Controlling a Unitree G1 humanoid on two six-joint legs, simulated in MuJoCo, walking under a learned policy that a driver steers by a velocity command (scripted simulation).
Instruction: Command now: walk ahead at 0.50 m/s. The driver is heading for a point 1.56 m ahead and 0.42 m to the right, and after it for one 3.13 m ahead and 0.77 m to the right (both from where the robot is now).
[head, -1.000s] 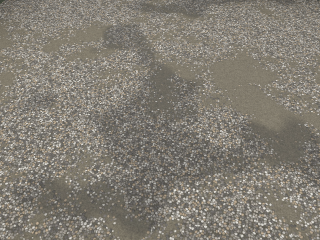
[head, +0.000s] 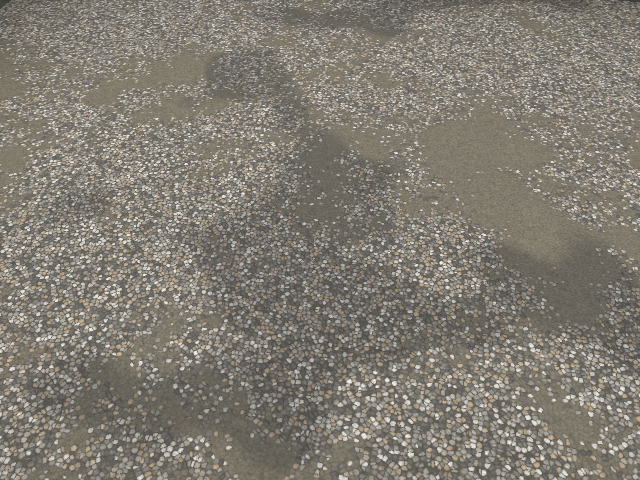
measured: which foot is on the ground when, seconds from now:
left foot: down 0.00-1.00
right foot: down 0.00-1.00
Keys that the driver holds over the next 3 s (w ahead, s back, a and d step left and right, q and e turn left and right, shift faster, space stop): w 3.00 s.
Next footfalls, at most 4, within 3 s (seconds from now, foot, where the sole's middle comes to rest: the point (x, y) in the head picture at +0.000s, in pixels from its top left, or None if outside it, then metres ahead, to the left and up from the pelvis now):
none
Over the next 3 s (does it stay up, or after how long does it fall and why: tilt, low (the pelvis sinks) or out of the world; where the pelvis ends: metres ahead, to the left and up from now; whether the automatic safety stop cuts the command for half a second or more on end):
stays up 0.00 0.00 0.00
